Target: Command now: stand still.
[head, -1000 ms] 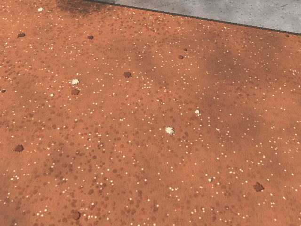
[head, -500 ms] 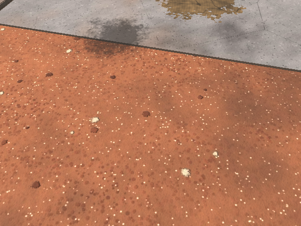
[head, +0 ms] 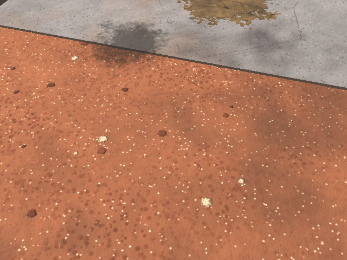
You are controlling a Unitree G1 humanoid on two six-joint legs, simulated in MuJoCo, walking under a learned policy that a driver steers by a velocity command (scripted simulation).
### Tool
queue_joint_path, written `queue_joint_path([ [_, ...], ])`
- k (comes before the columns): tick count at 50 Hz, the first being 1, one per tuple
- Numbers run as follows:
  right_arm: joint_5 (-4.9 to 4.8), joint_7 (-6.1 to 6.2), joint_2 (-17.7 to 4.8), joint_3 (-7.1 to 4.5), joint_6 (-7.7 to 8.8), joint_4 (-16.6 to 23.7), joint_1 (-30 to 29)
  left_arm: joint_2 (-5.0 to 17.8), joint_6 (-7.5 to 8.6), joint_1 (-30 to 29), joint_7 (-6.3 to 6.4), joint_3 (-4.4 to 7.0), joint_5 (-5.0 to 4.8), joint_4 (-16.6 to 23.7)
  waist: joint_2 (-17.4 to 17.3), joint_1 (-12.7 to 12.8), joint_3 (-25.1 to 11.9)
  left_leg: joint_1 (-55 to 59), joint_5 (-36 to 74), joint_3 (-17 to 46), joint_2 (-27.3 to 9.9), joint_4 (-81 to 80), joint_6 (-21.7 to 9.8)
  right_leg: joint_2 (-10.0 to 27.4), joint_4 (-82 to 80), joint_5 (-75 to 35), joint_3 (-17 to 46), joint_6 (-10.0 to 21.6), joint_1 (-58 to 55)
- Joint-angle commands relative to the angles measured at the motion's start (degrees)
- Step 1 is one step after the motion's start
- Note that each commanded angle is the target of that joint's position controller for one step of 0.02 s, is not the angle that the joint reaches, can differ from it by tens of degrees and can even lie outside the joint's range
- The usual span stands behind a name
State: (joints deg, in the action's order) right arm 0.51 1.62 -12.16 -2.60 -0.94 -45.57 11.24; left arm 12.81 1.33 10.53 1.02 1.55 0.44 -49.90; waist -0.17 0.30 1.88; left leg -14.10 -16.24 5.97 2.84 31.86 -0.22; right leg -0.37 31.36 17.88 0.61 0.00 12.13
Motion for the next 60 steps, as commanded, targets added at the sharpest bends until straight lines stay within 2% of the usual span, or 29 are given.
queue_joint_path([
  [1,-0.04,0.37,-6.0,-1.52,0.64,2.1,-0.1,6.0,0.68,-0.1,0.22,1.28,-0.06,1.6,0.0,0.0,-2.2,2.4,12.3,3.1,-3.4,-4.7,-1.5,2.7,-5.9,-8.0,2.8,1.1,1.3],
  [16,-0.27,0.97,-5.6,-1.39,0.75,-6.3,0.8,5.7,0.63,1.9,0.62,0.84,-0.22,-5.2,0.0,0.1,-0.4,3.4,10.9,1.8,-2.8,-6.8,-0.7,2.2,-8.7,-5.7,2.6,1.6,1.3],
  [28,-0.41,1.19,-5.2,-0.71,0.82,-12.2,2.0,5.0,0.42,4.1,0.77,0.31,-0.27,-8.5,0.2,0.1,0.5,3.0,10.2,0.9,-2.6,-7.9,-0.3,1.8,-9.9,-5.8,2.4,2.1,0.9],
  [50,-0.55,1.35,-4.2,0.65,0.88,-17.0,4.2,3.6,0.15,7.8,0.72,-0.37,-0.39,-10.9,0.2,0.0,1.2,2.1,9.8,-0.1,-2.7,-8.5,0.2,1.5,-10.5,-7.4,2.5,2.5,0.4],
  [51,-0.52,1.37,-3.4,0.89,0.83,-17.6,5.3,3.1,0.08,8.9,0.79,-0.49,-0.33,-11.4,0.7,0.0,-0.2,2.7,5.3,-1.0,-1.9,-8.2,0.2,1.2,-11.3,-1.2,2.4,2.7,-0.2],
  [52,-0.71,1.45,-3.2,0.92,0.8,-17.7,5.4,4.1,-0.11,9.3,0.99,-0.12,-0.63,-11.6,1.8,0.2,0.6,1.2,-1.5,-2.8,-0.3,-6.3,-0.1,1.3,-12.4,8.2,3.2,3.5,0.4],
  [53,-0.95,1.49,-3.5,0.8,0.98,-17.4,5.0,6.3,-0.25,9.5,1.22,0.58,-1.09,-11.4,4.1,0.6,1.9,-1.8,-9.1,-4.9,1.3,-2.6,-0.5,2.8,-14.1,18.2,6.1,5.3,1.2],
  [54,-0.99,1.35,-3.7,0.79,1.51,-16.5,3.5,8.0,-0.18,11.0,1.36,1.12,-1.44,-11.3,6.6,1.5,3.8,-6.5,-12.1,-6.0,1.5,1.8,-0.9,7.0,-17.4,26.9,12.1,8.0,1.1],
  [55,-1.11,1.01,-3.3,0.97,2.41,-15.3,1.8,9.8,0.14,12.5,1.39,1.8,-1.6,-11.2,9.5,2.3,5.1,-10.6,-10.8,-6.9,0.5,7.7,-1.2,13.0,-21.6,32.0,20.2,11.3,0.4],
  [56,-1.31,0.61,-3.2,1.05,3.39,-14.3,0.2,10.9,0.64,12.6,1.4,2.38,-1.58,-10.9,10.1,2.6,7.4,-12.6,-8.5,-6.0,-2.3,12.9,-1.6,18.0,-24.4,31.5,26.4,14.2,2.3],
  [58,-1.82,-0.24,-3.7,0.66,4.81,-13.5,-0.6,9.7,1.76,11.4,1.06,2.4,-1.07,-9.9,8.2,1.9,8.5,-18.1,-11.8,-4.2,-5.6,18.8,-2.6,20.3,-25.0,24.2,28.1,15.3,-0.1],
  [60,-2.36,-0.87,-3.8,0.45,5.93,-13.3,-0.1,9.0,2.2,9.3,0.73,2.39,-2.01,-8.4,6.5,0.5,7.0,-15.3,-11.1,-4.7,-6.7,11.0,-3.6,17.4,-23.5,16.6,21.6,12.3,-1.5],
])
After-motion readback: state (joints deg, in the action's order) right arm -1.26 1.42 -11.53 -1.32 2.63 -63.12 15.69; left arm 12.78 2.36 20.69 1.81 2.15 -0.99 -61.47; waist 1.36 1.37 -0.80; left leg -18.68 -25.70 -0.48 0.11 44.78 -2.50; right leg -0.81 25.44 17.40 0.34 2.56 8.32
